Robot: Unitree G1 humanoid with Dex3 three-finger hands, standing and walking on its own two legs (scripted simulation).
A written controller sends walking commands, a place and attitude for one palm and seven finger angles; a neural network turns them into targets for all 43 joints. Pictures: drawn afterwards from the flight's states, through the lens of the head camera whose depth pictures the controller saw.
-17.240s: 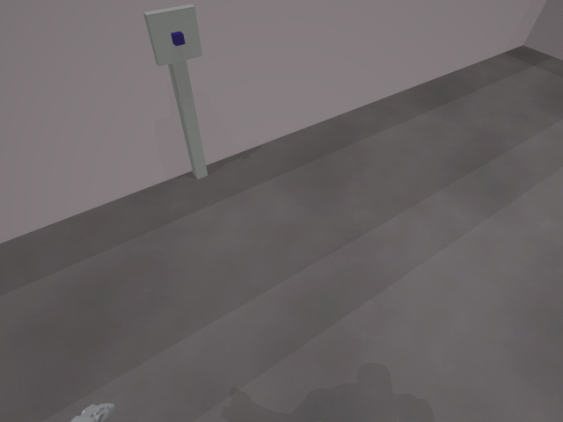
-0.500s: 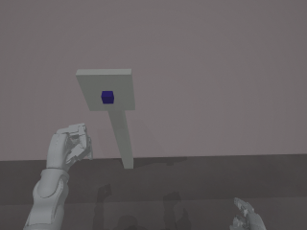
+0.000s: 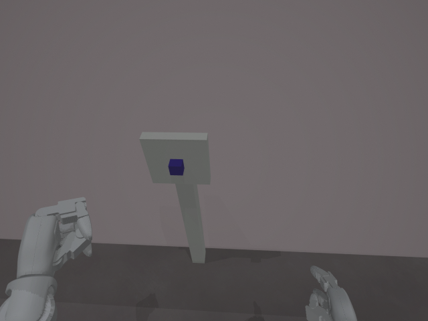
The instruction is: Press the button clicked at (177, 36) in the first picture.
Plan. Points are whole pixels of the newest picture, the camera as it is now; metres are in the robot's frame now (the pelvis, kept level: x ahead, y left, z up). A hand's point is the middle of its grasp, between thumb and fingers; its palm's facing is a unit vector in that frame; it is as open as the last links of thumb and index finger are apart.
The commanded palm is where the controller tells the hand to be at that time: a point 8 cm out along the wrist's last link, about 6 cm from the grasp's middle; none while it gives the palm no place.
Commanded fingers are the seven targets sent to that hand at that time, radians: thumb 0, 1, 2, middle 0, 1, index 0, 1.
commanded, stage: draw the hand back to the body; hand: left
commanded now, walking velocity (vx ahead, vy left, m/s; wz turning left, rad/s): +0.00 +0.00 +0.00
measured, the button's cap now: (176, 166) +0.52 +0.18 -0.04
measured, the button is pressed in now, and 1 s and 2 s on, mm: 0 0 0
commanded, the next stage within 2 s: step back with the hand held close in 0.44 s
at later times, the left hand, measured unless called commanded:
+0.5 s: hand (61, 250) +0.16 +0.23 +0.16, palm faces +0.39 -0.84 -0.38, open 3.1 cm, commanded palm +0.11 +0.27 +0.18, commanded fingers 0.00 0.90 0.90 -1.30 -1.50 -1.30 -1.50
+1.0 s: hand (40, 259) +0.15 +0.24 +0.16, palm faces +0.32 -0.80 -0.50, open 3.1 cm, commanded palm +0.09 +0.29 +0.18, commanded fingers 0.00 0.90 0.90 -1.30 -1.50 -1.30 -1.50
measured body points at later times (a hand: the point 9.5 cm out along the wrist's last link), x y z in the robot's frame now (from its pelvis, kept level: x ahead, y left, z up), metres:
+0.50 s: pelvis -0.01 -0.01 +0.00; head -0.04 -0.03 +0.45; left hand +0.14 +0.27 +0.18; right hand +0.18 -0.22 -0.08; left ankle -0.04 +0.09 -0.74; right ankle -0.02 -0.10 -0.74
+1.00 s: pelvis -0.05 +0.01 +0.00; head -0.03 +0.00 +0.45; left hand +0.12 +0.28 +0.19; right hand +0.12 -0.24 -0.09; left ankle -0.04 +0.09 -0.74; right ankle -0.02 -0.10 -0.74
